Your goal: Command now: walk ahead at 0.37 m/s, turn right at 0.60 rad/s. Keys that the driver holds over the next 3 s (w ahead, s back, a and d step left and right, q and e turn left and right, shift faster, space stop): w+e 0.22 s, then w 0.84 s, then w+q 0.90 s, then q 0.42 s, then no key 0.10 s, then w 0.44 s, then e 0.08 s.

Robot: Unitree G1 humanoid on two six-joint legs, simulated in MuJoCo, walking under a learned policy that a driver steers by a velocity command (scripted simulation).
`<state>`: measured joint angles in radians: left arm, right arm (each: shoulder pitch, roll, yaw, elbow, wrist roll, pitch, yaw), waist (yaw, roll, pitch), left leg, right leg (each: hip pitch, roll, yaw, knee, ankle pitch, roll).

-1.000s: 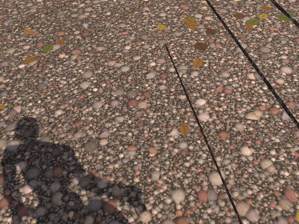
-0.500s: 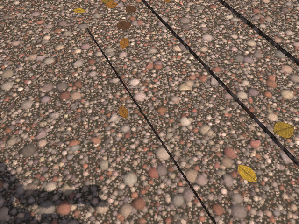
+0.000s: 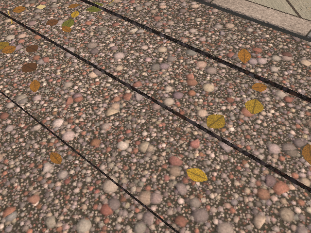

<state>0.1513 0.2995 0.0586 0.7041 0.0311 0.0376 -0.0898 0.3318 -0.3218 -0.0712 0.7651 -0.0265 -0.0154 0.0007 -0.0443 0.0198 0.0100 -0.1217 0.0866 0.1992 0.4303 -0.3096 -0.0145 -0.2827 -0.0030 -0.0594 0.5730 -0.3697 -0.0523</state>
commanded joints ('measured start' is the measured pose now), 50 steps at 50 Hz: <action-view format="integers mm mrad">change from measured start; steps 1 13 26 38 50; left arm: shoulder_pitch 265 272 411 -22 311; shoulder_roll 141 136 19 1 124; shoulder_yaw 42 22 -12 -47 -6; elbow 41 55 100 -10 62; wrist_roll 19 -30 -42 19 27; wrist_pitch -42 -97 -114 -66 -112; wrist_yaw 27 79 90 55 92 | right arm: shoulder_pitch -78 -228 173 92 120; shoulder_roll -69 -52 -245 -19 -41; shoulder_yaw -11 11 -33 24 30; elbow -79 -133 -15 100 123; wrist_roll -2 -22 -33 16 22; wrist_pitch -8 -8 -41 -81 -73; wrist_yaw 8 47 -6 15 -1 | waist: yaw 154 77 -23 54 228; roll -161 -94 288 30 -6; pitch -52 49 -292 70 -253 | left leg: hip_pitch -346 -638 409 -29 -21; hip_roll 77 -17 349 78 62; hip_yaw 10 -163 -958 -318 -151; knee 277 491 -129 -337 451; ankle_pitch -156 153 11 260 773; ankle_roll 91 -33 295 240 125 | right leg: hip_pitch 399 300 -234 -530 317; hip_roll -44 -126 181 -94 -112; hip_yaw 149 339 171 22 158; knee -231 -380 760 674 -77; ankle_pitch -124 523 -144 159 46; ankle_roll -65 -184 -21 11 -137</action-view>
